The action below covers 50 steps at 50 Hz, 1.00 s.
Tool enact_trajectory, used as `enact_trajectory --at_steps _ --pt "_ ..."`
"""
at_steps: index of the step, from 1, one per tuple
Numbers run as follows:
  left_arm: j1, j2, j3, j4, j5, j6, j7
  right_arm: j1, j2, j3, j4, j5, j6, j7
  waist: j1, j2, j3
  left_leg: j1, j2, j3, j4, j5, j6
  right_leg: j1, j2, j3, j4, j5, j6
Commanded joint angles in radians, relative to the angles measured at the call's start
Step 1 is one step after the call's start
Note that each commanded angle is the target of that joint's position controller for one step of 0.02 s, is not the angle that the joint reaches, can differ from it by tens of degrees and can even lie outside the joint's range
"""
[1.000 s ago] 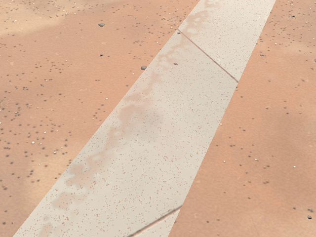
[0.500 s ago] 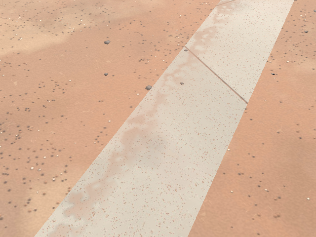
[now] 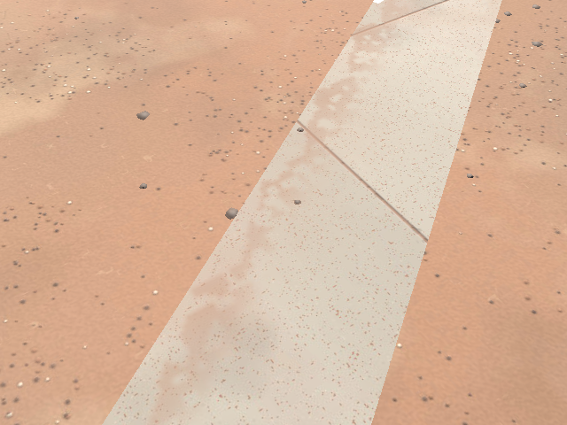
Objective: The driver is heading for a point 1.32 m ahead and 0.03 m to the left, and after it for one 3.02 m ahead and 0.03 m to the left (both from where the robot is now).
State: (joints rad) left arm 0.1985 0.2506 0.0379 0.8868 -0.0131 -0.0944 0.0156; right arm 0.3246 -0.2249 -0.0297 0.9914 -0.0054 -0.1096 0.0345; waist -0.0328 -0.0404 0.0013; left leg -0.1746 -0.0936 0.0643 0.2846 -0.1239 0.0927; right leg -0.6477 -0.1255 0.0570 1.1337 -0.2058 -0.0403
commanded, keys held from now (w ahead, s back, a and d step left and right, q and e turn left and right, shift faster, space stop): w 1.00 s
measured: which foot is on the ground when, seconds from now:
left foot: down 0.00-0.32, up 0.34-0.84, down 0.86-1.00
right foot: up 0.00-0.28, down 0.30-0.86, up 0.88-1.00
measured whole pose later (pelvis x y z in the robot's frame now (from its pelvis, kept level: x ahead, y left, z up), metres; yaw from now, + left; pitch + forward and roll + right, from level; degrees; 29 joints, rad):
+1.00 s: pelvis +0.55 -0.01 -0.01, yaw +1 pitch +2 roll +0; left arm 0.31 0.25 0.05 0.97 -0.02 -0.10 0.00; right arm 0.16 -0.24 -0.05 0.90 0.00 -0.10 0.04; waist 0.00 -0.02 0.03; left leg -0.36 -0.04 0.06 0.47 -0.15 0.07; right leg -0.39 -0.04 0.03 1.18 -0.37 -0.05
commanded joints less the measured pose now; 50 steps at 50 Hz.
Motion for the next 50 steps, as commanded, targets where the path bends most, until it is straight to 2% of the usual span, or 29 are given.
enact_trajectory --at_steps 1,5,10,12,13,14,15,16,17,18,19,20,22,23,25,28,32,38,40,41,42,43,44,45,46,47,48,49,50 --pt "0.033 0.042 0.012 -0.042 0.012 0.006 0.007 -0.039 -0.133 -0.021 -0.056 0.002 -0.016 -0.02 0.046 0.077 0.053 -0.093 0.284 -0.217 -0.203 0.064 0.172 -0.031 -0.043 0.003 -0.144 0.151 0.028" --pt "-0.124 0.029 0.006 -0.083 0.004 -0.005 -0.005 0.039 -0.16 -0.026 -0.039 0.017 -0.004 -0.034 -0.01 0.08 0.053 -0.01 0.267 -0.167 -0.187 0.08 0.127 -0.004 0.001 -0.034 -0.424 0.301 0.036" --pt "-0.25 0.041 0.002 -0.131 -0.01 -0.014 -0.035 0.113 -0.17 -0.031 -0.006 0.026 0.016 -0.036 -0.049 0.095 0.081 0.141 0.324 -0.179 -0.118 0.055 0.113 -0.002 0.031 -0.044 -0.574 0.226 0.019" --pt "-0.234 0.061 0.008 -0.139 -0.01 -0.023 -0.046 0.106 -0.181 -0.037 -0.003 0.027 0.026 -0.039 -0.025 0.107 0.071 0.187 0.349 -0.193 -0.066 0.095 0.098 0.046 0.046 -0.051 -0.616 0.147 -0.009" --pt "-0.187 0.077 0.016 -0.13 -0.009 -0.027 -0.048 0.089 -0.189 -0.04 -0.006 0.027 0.032 -0.039 0.006 0.118 0.048 0.191 0.348 -0.187 -0.014 0.189 0.086 0.122 0.066 -0.069 -0.635 0.118 -0.025" --pt "-0.08 0.107 0.034 -0.1 -0.007 -0.03 -0.046 0.067 -0.184 -0.037 -0.013 0.024 0.037 -0.039 0.066 0.115 -0.012 0.177 0.311 -0.153 0.112 0.355 0.065 0.269 0.1 -0.096 -0.658 0.105 -0.048" --pt "0.113 0.169 0.062 -0.045 -0.004 -0.032 -0.039 0.057 -0.15 -0.023 -0.027 0.012 0.039 -0.039 0.142 0.081 -0.138 0.074 0.248 -0.1 0.35 0.395 0.033 0.535 0.065 -0.053 -0.641 0.128 -0.09" --pt "0.275 0.286 0.09 -0.019 0.016 -0.028 -0.033 0.129 -0.058 0.007 -0.056 0.0 0.023 -0.034 0.151 -0.126 -0.305 -0.289 0.117 -0.019 0.756 0.079 -0.036 0.938 -0.194 0.323 -0.659 0.091 -0.222" --pt "0.31 0.249 0.08 -0.004 0.012 -0.023 -0.039 0.166 -0.029 0.019 -0.042 0.018 -0.004 -0.028 0.14 -0.261 -0.391 -0.521 0.03 -0.122 0.972 -0.422 -0.051 1.066 -0.295 0.68 -0.821 -0.031 -0.308" --pt "0.236 0.172 0.056 -0.017 0.007 -0.026 -0.041 0.089 -0.145 -0.01 -0.056 0.042 -0.022 -0.024 0.135 -0.161 -0.262 -0.615 0.099 -0.187 1.063 -0.384 -0.029 0.961 -0.261 0.585 -0.837 -0.066 -0.255" --pt "0.142 0.129 0.042 -0.041 0.006 -0.024 -0.04 0.009 -0.165 -0.015 -0.08 0.05 -0.027 -0.024 0.109 -0.096 -0.164 -0.616 0.154 -0.16 1.045 -0.288 -0.015 0.819 -0.223 0.426 -0.848 -0.002 -0.215" --pt "0.065 0.1 0.031 -0.053 0.009 -0.023 -0.045 -0.029 -0.152 -0.018 -0.085 0.039 -0.022 -0.03 0.077 -0.023 -0.094 -0.572 0.194 -0.139 0.982 -0.207 -0.021 0.677 -0.176 0.315 -0.886 0.083 -0.196" --pt "0.023 0.063 0.02 -0.048 0.018 -0.025 -0.053 -0.014 -0.118 -0.025 -0.081 0.023 0.006 -0.036 0.025 -0.039 -0.043 -0.467 0.235 -0.136 0.883 -0.124 -0.031 0.53 -0.11 0.191 -0.951 0.154 -0.17" --pt "0.04 0.067 0.021 -0.035 0.018 -0.028 -0.054 0.002 -0.095 -0.023 -0.075 0.021 0.017 -0.037 0.016 -0.039 -0.036 -0.445 0.235 -0.127 0.865 -0.107 -0.038 0.501 -0.098 0.159 -0.969 0.201 -0.178" --pt "0.077 0.095 0.029 -0.011 0.018 -0.032 -0.047 -0.021 -0.089 -0.026 -0.088 0.018 0.029 -0.04 0.007 -0.023 -0.011 -0.483 0.238 -0.12 0.809 -0.052 -0.052 0.492 -0.092 0.108 -0.992 0.289 -0.19" --pt "0.129 0.111 0.033 0.014 0.017 -0.023 -0.029 -0.14 -0.087 -0.03 -0.129 0.01 0.03 -0.04 0.03 -0.01 0.019 -0.568 0.24 -0.116 0.647 0.077 -0.072 0.531 -0.089 0.067 -1.008 0.335 -0.185" --pt "0.182 0.125 0.033 0.037 0.008 -0.014 -0.015 -0.282 -0.066 -0.023 -0.168 0.015 0.022 -0.029 0.072 -0.018 0.049 -0.53 0.208 -0.084 0.415 0.23 -0.072 0.55 -0.065 0.011 -1.029 0.274 -0.156" --pt "0.259 0.136 0.042 0.09 -0.003 0.008 -0.005 -0.424 -0.073 -0.017 -0.226 0.026 0.008 0.001 0.102 -0.021 0.099 -0.555 0.182 -0.076 0.265 0.158 -0.04 0.721 -0.131 0.016 -0.967 0.279 -0.147" --pt "0.243 0.148 0.048 0.092 -0.005 0.016 -0.001 -0.404 -0.09 -0.022 -0.229 0.027 0.001 0.011 0.077 -0.033 0.079 -0.488 0.163 -0.061 0.236 0.085 -0.016 0.753 -0.146 0.015 -0.915 0.371 -0.132" --pt "0.224 0.158 0.051 0.088 -0.004 0.02 -0.001 -0.357 -0.109 -0.031 -0.219 0.027 -0.002 0.011 0.047 -0.048 0.046 -0.396 0.136 -0.038 0.229 0.055 -0.002 0.752 -0.14 0.006 -0.862 0.508 -0.121" --pt "0.2 0.16 0.051 0.083 -0.003 0.026 -0.001 -0.255 -0.137 -0.048 -0.19 0.025 -0.003 0.008 -0.011 -0.055 -0.016 -0.243 0.098 -0.006 0.215 0.051 0.018 0.733 -0.111 -0.021 -0.745 0.673 -0.104" --pt "0.188 0.137 0.041 0.074 0.004 0.029 -0.001 -0.075 -0.187 -0.075 -0.133 0.023 -0.002 0.001 -0.088 -0.035 -0.124 0.011 0.099 -0.015 0.226 0.076 0.05 0.638 -0.055 -0.06 -0.537 0.696 -0.074" --pt "0.207 0.103 0.024 0.047 0.025 0.026 -0.001 0.11 -0.273 -0.095 -0.099 0.011 0.003 -0.011 -0.129 0.119 -0.281 0.328 0.316 -0.281 0.234 0.081 0.118 0.4 0.025 -0.107 -0.187 0.337 -0.037" --pt "0.335 -0.036 -0.012 0.057 0.01 0.0 -0.016 0.132 -0.301 -0.095 -0.085 0.005 0.005 -0.001 -0.048 0.372 -0.396 0.598 0.499 -0.761 0.077 -0.115 0.271 0.033 0.201 -0.022 0.107 -0.354 0.01" --pt "0.258 0.081 0.013 0.062 -0.016 -0.023 -0.019 0.093 -0.206 -0.071 -0.093 0.016 0.002 -0.001 -0.078 0.247 -0.32 0.538 0.463 -0.758 0.023 -0.2 0.224 -0.075 0.142 0.084 0.214 -0.36 -0.011" --pt "0.159 0.129 0.027 0.029 -0.033 -0.036 -0.021 0.003 -0.165 -0.059 -0.111 0.02 0.0 -0.004 -0.061 0.192 -0.183 0.395 0.434 -0.598 0.007 -0.143 0.177 -0.121 0.092 0.055 0.208 -0.264 -0.027" --pt "0.11 0.125 0.028 0.019 -0.028 -0.036 -0.012 -0.082 -0.145 -0.05 -0.129 0.014 -0.002 -0.003 -0.024 0.091 -0.115 0.239 0.399 -0.483 -0.019 -0.032 0.153 -0.07 0.036 0.028 0.159 -0.162 -0.024" --pt "0.088 0.117 0.037 0.016 -0.011 -0.029 -0.005 -0.125 -0.117 -0.043 -0.134 0.006 -0.003 0.001 0.004 0.072 -0.063 0.121 0.361 -0.399 -0.05 0.045 0.142 -0.024 0.007 0.019 0.102 -0.109 -0.02" --pt "0.114 0.097 0.039 0.019 -0.007 -0.015 -0.004 -0.134 -0.098 -0.036 -0.127 -0.004 -0.006 0.003 0.036 0.1 -0.058 0.057 0.336 -0.347 -0.08 0.073 0.134 0.037 -0.017 0.026 0.068 -0.073 -0.019"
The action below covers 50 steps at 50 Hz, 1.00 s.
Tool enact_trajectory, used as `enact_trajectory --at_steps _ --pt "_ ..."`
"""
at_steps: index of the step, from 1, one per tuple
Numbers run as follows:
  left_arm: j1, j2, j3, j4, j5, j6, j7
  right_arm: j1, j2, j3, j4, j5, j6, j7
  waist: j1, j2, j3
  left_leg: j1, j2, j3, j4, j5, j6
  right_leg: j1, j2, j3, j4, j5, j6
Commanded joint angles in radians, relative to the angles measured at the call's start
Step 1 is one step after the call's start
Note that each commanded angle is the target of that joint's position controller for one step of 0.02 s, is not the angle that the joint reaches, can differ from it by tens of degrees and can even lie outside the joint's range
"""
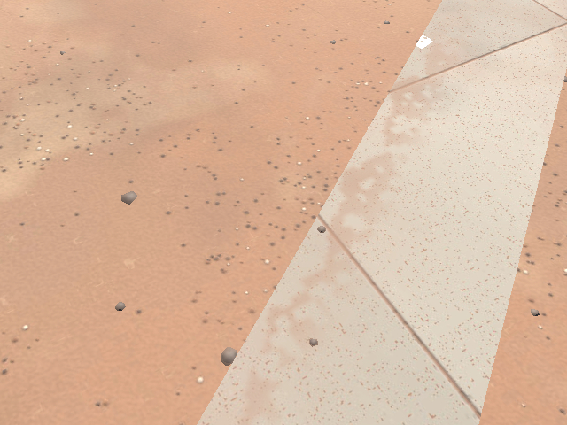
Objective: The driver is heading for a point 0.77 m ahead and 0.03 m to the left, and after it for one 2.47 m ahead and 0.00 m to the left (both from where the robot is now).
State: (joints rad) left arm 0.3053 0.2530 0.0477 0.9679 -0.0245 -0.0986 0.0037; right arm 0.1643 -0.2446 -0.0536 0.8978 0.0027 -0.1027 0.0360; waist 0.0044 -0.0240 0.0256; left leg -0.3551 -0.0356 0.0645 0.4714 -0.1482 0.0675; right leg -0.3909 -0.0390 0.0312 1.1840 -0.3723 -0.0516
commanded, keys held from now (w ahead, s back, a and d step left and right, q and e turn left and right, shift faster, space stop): w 0.98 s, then no key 0.02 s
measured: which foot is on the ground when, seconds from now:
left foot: down 0.00-0.46, up 0.48-0.98, down 1.00-1.00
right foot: up 0.00-0.42, down 0.44-1.00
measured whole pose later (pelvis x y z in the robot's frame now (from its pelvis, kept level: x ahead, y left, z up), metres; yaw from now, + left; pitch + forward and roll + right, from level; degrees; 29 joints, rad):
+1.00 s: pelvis +0.55 -0.02 -0.01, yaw +0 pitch +2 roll -2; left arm 0.41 0.25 0.07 1.03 -0.02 -0.06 0.01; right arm 0.00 -0.23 -0.05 0.86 0.02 -0.09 0.04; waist 0.06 0.02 0.01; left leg -0.50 0.04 0.03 0.49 -0.03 0.07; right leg 0.08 0.01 -0.05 0.31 -0.42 0.00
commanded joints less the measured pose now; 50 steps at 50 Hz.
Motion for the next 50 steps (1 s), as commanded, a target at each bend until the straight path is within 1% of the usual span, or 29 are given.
enact_trajectory --at_steps 1,2,5,7,11,16,18,19,20,21,22,23,24,25,26,27,28,29,30,31,33,35,39,43,45,47,48,49,50 --pt "0.026 0.07 0.028 -0.058 0.005 0.002 0.008 0.036 -0.073 -0.012 -0.024 -0.013 -0.014 0.003 0.01 0.095 -0.076 0.205 0.264 -0.316 -0.293 0.113 0.163 -0.191 -0.11 0.048 -0.011 0.107 -0.004" --pt "0.032 0.056 0.027 -0.057 0.006 0.012 0.01 0.053 -0.083 -0.014 -0.012 -0.009 -0.017 0.0 0.017 0.094 -0.062 0.18 0.258 -0.285 -0.312 0.139 0.171 -0.19 -0.114 0.039 -0.038 0.116 0.002" --pt "-0.066 0.063 0.033 -0.093 0.017 0.023 0.015 0.102 -0.126 -0.024 0.011 -0.008 -0.016 -0.019 0.006 0.07 -0.013 0.185 0.258 -0.234 -0.35 0.195 0.179 -0.29 -0.125 0.03 -0.165 0.23 0.031" --pt "-0.135 0.058 0.033 -0.116 0.021 0.021 0.012 0.136 -0.129 -0.023 0.024 -0.005 -0.008 -0.03 -0.011 0.067 -0.001 0.216 0.248 -0.204 -0.356 0.214 0.165 -0.334 -0.121 0.024 -0.272 0.331 0.043" --pt "-0.267 0.035 0.023 -0.151 0.015 0.012 -0.002 0.194 -0.136 -0.021 0.046 0.004 0.0 -0.039 -0.052 0.077 0.026 0.247 0.217 -0.138 -0.364 0.195 0.13 -0.3 -0.083 -0.013 -0.494 0.482 0.041" --pt "-0.4 0.037 0.011 -0.202 0.004 0.001 -0.03 0.273 -0.147 -0.026 0.091 0.011 0.02 -0.043 -0.092 0.08 0.068 0.398 0.272 -0.141 -0.309 0.203 0.13 -0.33 -0.054 -0.028 -0.627 0.424 0.024" --pt "-0.406 0.05 0.013 -0.215 0.002 -0.006 -0.042 0.269 -0.157 -0.033 0.098 0.014 0.029 -0.048 -0.075 0.093 0.064 0.448 0.3 -0.148 -0.263 0.269 0.118 -0.306 -0.043 -0.031 -0.659 0.354 0.0" --pt "-0.378 0.064 0.017 -0.212 0.001 -0.009 -0.045 0.256 -0.164 -0.036 0.097 0.015 0.032 -0.049 -0.054 0.103 0.046 0.458 0.305 -0.145 -0.231 0.341 0.108 -0.252 -0.029 -0.04 -0.673 0.321 -0.014" --pt "-0.319 0.086 0.028 -0.198 0.003 -0.011 -0.045 0.233 -0.174 -0.039 0.092 0.015 0.036 -0.05 -0.016 0.119 0.008 0.455 0.297 -0.133 -0.168 0.493 0.096 -0.148 0.001 -0.064 -0.682 0.296 -0.031" --pt "-0.193 0.118 0.047 -0.16 0.006 -0.012 -0.042 0.206 -0.169 -0.037 0.086 0.016 0.04 -0.05 0.053 0.116 -0.066 0.427 0.258 -0.099 -0.028 0.64 0.075 0.032 0.037 -0.094 -0.703 0.309 -0.056" --pt "-0.006 0.175 0.072 -0.106 0.012 -0.011 -0.033 0.197 -0.142 -0.025 0.072 0.008 0.041 -0.049 0.126 0.085 -0.189 0.287 0.203 -0.061 0.201 0.583 0.042 0.32 -0.011 -0.039 -0.673 0.341 -0.099" --pt "0.143 0.279 0.096 -0.081 0.033 -0.006 -0.025 0.289 -0.048 0.004 0.051 -0.006 0.027 -0.042 0.114 -0.124 -0.357 -0.089 0.067 -0.014 0.601 0.166 -0.023 0.729 -0.275 0.357 -0.684 0.288 -0.233" --pt "0.16 0.235 0.08 -0.069 0.022 -0.002 -0.029 0.314 -0.022 0.016 0.068 0.009 0.0 -0.034 0.105 -0.247 -0.448 -0.296 -0.029 -0.131 0.812 -0.412 -0.039 0.836 -0.38 0.709 -0.858 0.172 -0.316" --pt "0.082 0.169 0.058 -0.081 0.013 -0.003 -0.029 0.228 -0.124 -0.011 0.05 0.035 -0.019 -0.028 0.105 -0.165 -0.309 -0.395 0.043 -0.186 0.895 -0.385 -0.017 0.725 -0.339 0.601 -0.879 0.105 -0.258" --pt "-0.007 0.129 0.046 -0.104 0.015 -0.003 -0.027 0.145 -0.141 -0.014 0.026 0.046 -0.026 -0.029 0.082 -0.104 -0.194 -0.405 0.098 -0.155 0.873 -0.294 -0.003 0.569 -0.299 0.447 -0.898 0.141 -0.216" --pt "-0.078 0.101 0.036 -0.113 0.022 -0.004 -0.031 0.107 -0.129 -0.018 0.021 0.037 -0.023 -0.036 0.048 -0.032 -0.111 -0.362 0.14 -0.133 0.803 -0.213 -0.005 0.408 -0.256 0.337 -0.938 0.217 -0.194" --pt "-0.115 0.072 0.026 -0.116 0.03 -0.009 -0.035 0.11 -0.122 -0.027 0.025 0.023 -0.009 -0.043 0.013 -0.035 -0.074 -0.301 0.172 -0.137 0.735 -0.162 -0.005 0.306 -0.215 0.261 -0.971 0.265 -0.172" --pt "-0.123 0.064 0.024 -0.11 0.035 -0.011 -0.038 0.137 -0.097 -0.026 0.032 0.019 0.006 -0.044 -0.012 -0.055 -0.065 -0.246 0.184 -0.138 0.704 -0.132 -0.008 0.246 -0.197 0.221 -1.002 0.279 -0.167" --pt "-0.111 0.069 0.025 -0.101 0.033 -0.014 -0.039 0.154 -0.073 -0.024 0.038 0.017 0.018 -0.046 -0.021 -0.055 -0.059 -0.224 0.187 -0.131 0.678 -0.119 -0.014 0.214 -0.188 0.194 -1.024 0.303 -0.175" --pt "-0.093 0.083 0.028 -0.09 0.031 -0.017 -0.036 0.151 -0.065 -0.025 0.036 0.015 0.026 -0.048 -0.027 -0.051 -0.045 -0.231 0.19 -0.125 0.65 -0.097 -0.022 0.196 -0.184 0.167 -1.042 0.333 -0.184" --pt "-0.06 0.114 0.035 -0.074 0.032 -0.018 -0.023 0.085 -0.074 -0.03 0.011 0.008 0.032 -0.052 -0.022 -0.034 -0.014 -0.302 0.197 -0.124 0.556 -0.011 -0.04 0.205 -0.185 0.136 -1.067 0.371 -0.191" --pt "-0.025 0.121 0.036 -0.059 0.03 -0.013 -0.011 0.012 -0.073 -0.032 -0.012 0.002 0.031 -0.05 -0.005 -0.027 0.001 -0.355 0.195 -0.121 0.445 0.094 -0.054 0.237 -0.179 0.108 -1.076 0.395 -0.181" --pt "0.033 0.128 0.035 -0.035 0.019 -0.006 0.0 -0.12 -0.05 -0.022 -0.047 0.006 0.022 -0.036 0.034 -0.034 0.026 -0.326 0.159 -0.087 0.224 0.255 -0.057 0.265 -0.148 0.04 -1.084 0.383 -0.148" --pt "0.106 0.136 0.039 0.005 0.012 0.007 0.003 -0.232 -0.048 -0.012 -0.086 0.015 0.016 -0.018 0.071 -0.031 0.061 -0.344 0.134 -0.073 0.108 0.235 -0.049 0.377 -0.184 0.033 -1.052 0.38 -0.146" --pt "0.12 0.143 0.044 0.019 0.009 0.017 0.007 -0.264 -0.054 -0.009 -0.106 0.018 0.009 -0.005 0.071 -0.036 0.071 -0.351 0.129 -0.076 0.071 0.179 -0.032 0.441 -0.215 0.04 -1.014 0.412 -0.14" --pt "0.107 0.155 0.051 0.024 0.006 0.026 0.011 -0.242 -0.075 -0.014 -0.109 0.021 0.002 0.004 0.044 -0.052 0.053 -0.289 0.111 -0.065 0.043 0.106 -0.007 0.478 -0.235 0.044 -0.963 0.504 -0.124" --pt "0.087 0.164 0.054 0.02 0.005 0.03 0.012 -0.194 -0.096 -0.023 -0.099 0.02 -0.001 0.005 0.013 -0.066 0.022 -0.201 0.085 -0.043 0.033 0.074 0.008 0.48 -0.23 0.035 -0.91 0.637 -0.112" --pt "0.061 0.163 0.053 0.015 0.004 0.035 0.012 -0.089 -0.123 -0.04 -0.068 0.017 -0.003 0.002 -0.048 -0.069 -0.042 -0.044 0.048 -0.01 0.014 0.075 0.03 0.461 -0.199 0.004 -0.791 0.801 -0.093" --pt "0.054 0.135 0.041 0.006 0.011 0.039 0.013 0.08 -0.177 -0.065 -0.016 0.007 -0.003 -0.005 -0.117 -0.044 -0.148 0.206 0.059 -0.028 0.024 0.144 0.063 0.37 -0.134 -0.037 -0.574 0.834 -0.055"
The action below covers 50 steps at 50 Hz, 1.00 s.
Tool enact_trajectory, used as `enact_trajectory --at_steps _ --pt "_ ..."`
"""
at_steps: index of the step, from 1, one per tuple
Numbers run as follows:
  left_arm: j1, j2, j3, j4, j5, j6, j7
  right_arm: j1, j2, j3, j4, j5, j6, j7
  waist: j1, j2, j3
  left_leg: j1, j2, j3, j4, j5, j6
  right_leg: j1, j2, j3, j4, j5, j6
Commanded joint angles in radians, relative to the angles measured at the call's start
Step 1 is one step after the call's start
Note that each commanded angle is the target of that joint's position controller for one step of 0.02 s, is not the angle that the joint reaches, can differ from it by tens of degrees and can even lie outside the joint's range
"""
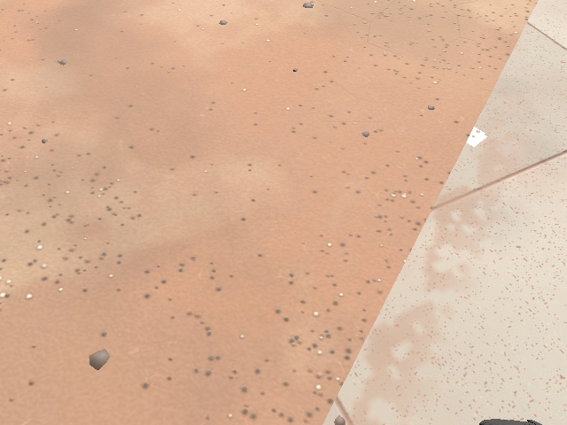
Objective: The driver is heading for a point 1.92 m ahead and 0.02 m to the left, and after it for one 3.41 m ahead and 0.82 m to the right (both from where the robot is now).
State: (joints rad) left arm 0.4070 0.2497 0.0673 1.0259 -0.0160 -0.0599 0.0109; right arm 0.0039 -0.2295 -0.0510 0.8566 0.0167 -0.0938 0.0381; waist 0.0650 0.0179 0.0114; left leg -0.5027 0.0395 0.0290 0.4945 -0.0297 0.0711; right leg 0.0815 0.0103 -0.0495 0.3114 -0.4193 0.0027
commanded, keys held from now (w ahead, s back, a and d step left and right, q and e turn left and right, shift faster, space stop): no key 1.00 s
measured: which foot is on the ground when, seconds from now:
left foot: down 0.00-1.00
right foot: down 0.00-0.00, up 0.02-0.40, down 0.42-1.00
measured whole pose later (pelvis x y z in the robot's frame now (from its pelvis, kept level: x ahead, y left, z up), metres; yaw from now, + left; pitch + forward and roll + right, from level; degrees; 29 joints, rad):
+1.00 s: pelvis +0.18 +0.00 +0.01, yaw +0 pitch -1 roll +0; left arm 0.11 0.20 0.06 1.09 0.00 0.01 0.03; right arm 0.21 -0.21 -0.03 1.10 -0.01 0.00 -0.04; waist -0.01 0.00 0.04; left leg -0.14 0.01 0.06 0.48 -0.32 0.01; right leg -0.25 -0.01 -0.01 0.50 -0.23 0.00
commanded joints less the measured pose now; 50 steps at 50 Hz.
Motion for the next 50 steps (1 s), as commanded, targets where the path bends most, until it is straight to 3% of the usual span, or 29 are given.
enact_trajectory --at_steps 1,2,3,4,5,6,8,10,13,15,18,20,21,22,23,24,25,27,35,50 --pt "0.023 0.07 -0.001 -0.074 0.021 -0.008 0.004 0.385 -0.284 -0.088 0.05 -0.036 -0.012 -0.014 -0.175 0.076 -0.299 0.742 0.231 -0.307 0.034 0.175 0.171 -0.43 -0.069 -0.006 0.671 0.55 -0.042" --pt "0.102 -0.006 -0.026 -0.05 0.022 -0.028 -0.002 0.407 -0.28 -0.079 0.063 -0.03 -0.006 -0.01 -0.145 0.267 -0.419 0.904 0.384 -0.649 -0.09 0.272 0.281 -0.659 0.078 0.092 0.925 -0.197 0.0" --pt "0.034 0.1 0.001 -0.05 -0.003 -0.042 -0.005 0.378 -0.204 -0.056 0.055 -0.017 -0.006 -0.009 -0.164 0.166 -0.362 0.832 0.346 -0.573 -0.096 0.327 0.243 -0.72 0.028 0.197 1.03 -0.21 -0.01" --pt "-0.04 0.123 0.008 -0.073 -0.019 -0.047 -0.002 0.278 -0.171 -0.044 0.037 -0.013 -0.006 -0.012 -0.136 0.123 -0.232 0.684 0.319 -0.408 -0.097 0.443 0.208 -0.757 -0.021 0.156 1.022 -0.143 -0.016" --pt "-0.081 0.119 0.011 -0.076 -0.009 -0.042 0.005 0.202 -0.141 -0.032 0.026 -0.018 -0.006 -0.011 -0.104 0.042 -0.165 0.544 0.274 -0.304 -0.121 0.503 0.184 -0.723 -0.068 0.124 0.965 -0.07 -0.011" --pt "-0.09 0.11 0.018 -0.077 -0.001 -0.028 0.013 0.158 -0.114 -0.024 0.024 -0.022 -0.007 -0.01 -0.072 0.032 -0.119 0.429 0.24 -0.237 -0.157 0.513 0.166 -0.667 -0.097 0.112 0.906 -0.025 -0.008" --pt "-0.047 0.056 0.014 -0.064 0.005 0.003 0.017 0.138 -0.085 -0.014 0.042 -0.041 -0.008 -0.008 -0.027 0.058 -0.112 0.297 0.204 -0.162 -0.205 0.554 0.164 -0.538 -0.113 0.107 0.83 0.032 -0.004" --pt "-0.048 0.034 0.012 -0.069 0.01 0.018 0.024 0.127 -0.101 -0.012 0.058 -0.048 -0.01 -0.019 -0.002 0.072 -0.106 0.25 0.184 -0.1 -0.223 0.615 0.176 -0.506 -0.111 0.1 0.715 0.095 0.009" --pt "-0.127 0.035 0.006 -0.088 0.017 0.029 0.028 0.112 -0.129 -0.014 0.071 -0.041 0.003 -0.038 -0.014 0.075 -0.12 0.247 0.157 -0.043 -0.226 0.583 0.154 -0.457 -0.108 0.084 0.499 0.215 0.019" --pt "-0.174 0.047 0.007 -0.095 0.014 0.038 0.027 0.138 -0.143 -0.015 0.09 -0.037 0.015 -0.044 -0.036 0.072 -0.124 0.262 0.161 -0.05 -0.236 0.484 0.148 -0.426 -0.098 0.077 0.419 0.267 0.023" --pt "-0.221 0.063 0.011 -0.099 0.014 0.05 0.026 0.15 -0.132 -0.009 0.112 -0.033 0.031 -0.047 -0.05 0.069 -0.086 0.266 0.171 -0.086 -0.236 0.264 0.143 -0.399 -0.093 0.08 0.324 0.256 0.015" --pt "-0.213 0.061 0.013 -0.088 0.024 0.048 0.025 0.137 -0.114 -0.002 0.119 -0.017 0.041 -0.049 -0.026 0.052 -0.065 0.25 0.143 -0.092 -0.193 0.102 0.107 -0.318 -0.078 0.062 0.177 0.32 -0.006" --pt "-0.21 0.078 0.016 -0.084 0.035 0.046 0.026 0.173 -0.094 0.004 0.131 -0.013 0.043 -0.049 -0.029 0.019 -0.057 0.243 0.106 -0.09 -0.166 -0.001 0.064 -0.268 -0.097 0.086 0.101 0.434 -0.02" --pt "-0.203 0.116 0.022 -0.084 0.038 0.044 0.029 0.202 -0.077 0.009 0.133 -0.027 0.042 -0.05 -0.054 -0.034 -0.064 0.221 0.057 -0.068 -0.115 -0.105 0.022 -0.214 -0.151 0.138 0.101 0.599 -0.038" --pt "-0.238 0.165 0.029 -0.083 0.026 0.047 0.032 0.301 -0.071 0.004 0.15 -0.034 0.041 -0.048 -0.138 -0.157 -0.066 0.172 -0.015 -0.027 -0.111 -0.223 -0.01 -0.178 -0.183 0.165 0.138 0.643 -0.083" --pt "-0.258 0.104 0.021 -0.072 0.016 0.05 0.025 0.288 -0.056 0.01 0.155 -0.035 0.05 -0.055 -0.122 -0.181 -0.07 0.236 -0.029 0.001 -0.123 -0.235 -0.029 -0.249 -0.161 0.158 0.117 0.469 -0.089" --pt "-0.271 0.069 0.015 -0.07 0.015 0.049 0.019 0.237 -0.08 0.006 0.149 -0.031 0.061 -0.059 -0.098 -0.141 -0.033 0.257 -0.027 0.006 -0.118 -0.22 -0.036 -0.299 -0.13 0.145 0.103 0.387 -0.068" --pt "-0.28 0.07 0.012 -0.064 0.024 0.042 0.016 0.202 -0.091 0.002 0.148 -0.024 0.078 -0.068 -0.085 -0.094 -0.027 0.26 -0.016 -0.001 -0.105 -0.169 -0.031 -0.295 -0.105 0.119 0.114 0.43 -0.042" --pt "-0.27 0.074 0.011 -0.012 0.015 0.039 0.023 0.207 -0.087 -0.001 0.18 -0.019 0.087 -0.068 -0.075 -0.039 -0.066 0.308 0.002 -0.005 -0.078 -0.035 -0.039 -0.233 -0.088 0.098 0.162 0.56 -0.059" --pt "-0.292 0.06 0.005 0.034 0.016 0.063 0.027 0.25 -0.074 0.009 0.233 -0.022 0.089 -0.078 -0.07 -0.021 0.001 0.28 0.009 -0.005 -0.105 -0.133 -0.05 -0.244 -0.06 0.078 0.134 0.426 -0.046"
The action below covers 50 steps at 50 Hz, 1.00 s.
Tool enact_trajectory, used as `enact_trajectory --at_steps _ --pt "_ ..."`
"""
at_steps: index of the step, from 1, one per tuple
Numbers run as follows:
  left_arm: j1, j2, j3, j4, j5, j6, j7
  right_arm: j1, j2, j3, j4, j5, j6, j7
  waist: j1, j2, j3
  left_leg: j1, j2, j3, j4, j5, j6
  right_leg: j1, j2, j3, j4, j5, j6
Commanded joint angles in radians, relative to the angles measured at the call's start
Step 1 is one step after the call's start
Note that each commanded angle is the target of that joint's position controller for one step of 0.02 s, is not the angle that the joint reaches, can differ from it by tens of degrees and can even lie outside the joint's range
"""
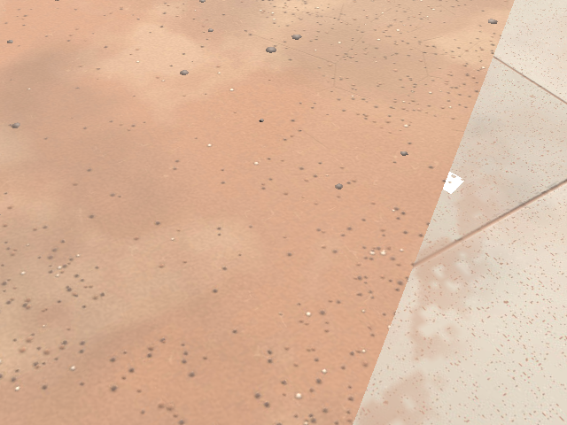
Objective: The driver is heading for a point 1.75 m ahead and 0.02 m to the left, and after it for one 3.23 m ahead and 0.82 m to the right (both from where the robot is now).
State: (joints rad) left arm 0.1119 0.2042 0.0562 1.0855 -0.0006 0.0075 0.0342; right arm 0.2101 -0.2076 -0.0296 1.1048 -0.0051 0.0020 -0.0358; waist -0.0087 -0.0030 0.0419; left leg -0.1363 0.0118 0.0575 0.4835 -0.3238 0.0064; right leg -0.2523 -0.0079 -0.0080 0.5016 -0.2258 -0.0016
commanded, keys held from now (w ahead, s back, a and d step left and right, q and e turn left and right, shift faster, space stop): no key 0.78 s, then w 0.22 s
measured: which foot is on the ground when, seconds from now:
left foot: down 0.00-1.00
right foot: down 0.00-0.84, up 0.86-1.00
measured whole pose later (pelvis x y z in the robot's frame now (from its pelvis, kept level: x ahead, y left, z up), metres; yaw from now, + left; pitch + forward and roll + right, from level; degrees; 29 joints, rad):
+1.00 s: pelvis +0.03 -0.01 +0.00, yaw +0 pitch +0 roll +0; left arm 0.22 0.20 0.05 1.11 -0.03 -0.05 0.01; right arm 0.42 -0.21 -0.05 1.10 0.02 -0.05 -0.04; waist -0.03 0.03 -0.02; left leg -0.10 0.03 0.05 0.45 -0.36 0.01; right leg -0.38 -0.03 -0.06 0.80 -0.45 -0.07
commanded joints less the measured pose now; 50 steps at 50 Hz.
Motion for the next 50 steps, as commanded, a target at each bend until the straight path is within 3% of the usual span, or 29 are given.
enact_trajectory --at_steps 1,17,39,40,41,43,44,45,46,48,50 --pt "0.003 0.104 0.015 -0.023 0.001 -0.003 0.004 0.047 -0.094 -0.012 -0.013 -0.001 -0.008 -0.004 0.004 0.0 -0.026 -0.089 0.037 -0.034 -0.097 0.152 0.015 0.089 -0.041 0.036 -0.059 0.223 -0.04" --pt "0.036 0.094 0.004 0.015 0.001 -0.001 0.009 0.106 -0.066 -0.002 0.007 -0.002 -0.017 -0.006 0.008 0.006 0.003 -0.117 0.037 -0.037 -0.131 0.065 0.019 0.067 -0.032 0.033 -0.084 0.128 -0.03" --pt "0.097 0.081 -0.01 0.032 -0.002 -0.003 0.012 0.175 -0.047 0.004 0.0 0.002 -0.022 -0.004 0.008 0.006 0.006 -0.118 0.034 -0.039 -0.131 0.105 0.025 0.06 -0.031 0.033 -0.079 0.151 -0.028" --pt "0.114 0.07 -0.013 0.041 -0.002 -0.002 0.012 0.197 -0.042 0.004 0.01 0.003 -0.02 -0.005 0.007 0.013 -0.016 -0.108 0.029 -0.036 -0.143 0.003 0.03 0.068 -0.016 0.016 -0.072 0.055 -0.028" --pt "0.116 0.075 -0.01 0.042 -0.007 -0.001 0.014 0.206 -0.062 -0.003 0.012 0.01 -0.017 -0.008 0.003 0.032 0.001 -0.119 0.031 -0.051 -0.155 -0.151 0.049 0.038 0.014 -0.015 -0.035 -0.096 -0.03" --pt "0.08 0.082 -0.004 0.019 -0.011 -0.013 0.012 0.222 -0.12 -0.024 -0.005 0.023 -0.018 -0.014 -0.021 0.104 0.072 -0.128 0.129 -0.196 -0.235 -0.46 0.126 -0.123 0.05 -0.064 0.097 -0.301 -0.039" --pt "0.043 0.065 -0.007 -0.004 -0.013 -0.028 0.004 0.246 -0.156 -0.037 -0.007 0.028 -0.026 -0.013 -0.036 0.163 0.103 -0.104 0.238 -0.335 -0.308 -0.545 0.182 -0.207 0.042 -0.084 0.212 -0.251 -0.043" --pt "0.016 0.053 -0.01 -0.023 -0.016 -0.044 -0.005 0.245 -0.179 -0.049 -0.011 0.03 -0.036 -0.013 -0.042 0.185 0.143 -0.11 0.331 -0.446 -0.351 -0.538 0.233 -0.268 -0.007 -0.049 0.313 -0.206 -0.056" --pt "-0.005 0.062 -0.006 -0.037 -0.022 -0.057 -0.014 0.243 -0.164 -0.049 -0.017 0.021 -0.049 -0.012 -0.042 0.167 0.164 -0.07 0.371 -0.49 -0.364 -0.471 0.254 -0.357 -0.044 -0.015 0.396 -0.245 -0.067" --pt "-0.006 0.072 -0.001 -0.053 -0.036 -0.08 -0.028 0.218 -0.14 -0.047 -0.036 0.024 -0.069 -0.003 -0.024 0.13 0.154 0.03 0.355 -0.441 -0.334 -0.318 0.226 -0.442 -0.093 0.025 0.384 -0.279 -0.085" --pt "-0.002 0.072 0.003 -0.054 -0.038 -0.097 -0.036 0.186 -0.147 -0.05 -0.052 0.036 -0.07 0.004 -0.008 0.107 0.114 -0.002 0.273 -0.297 -0.297 -0.191 0.175 -0.29 -0.066 -0.033 0.196 -0.224 -0.082"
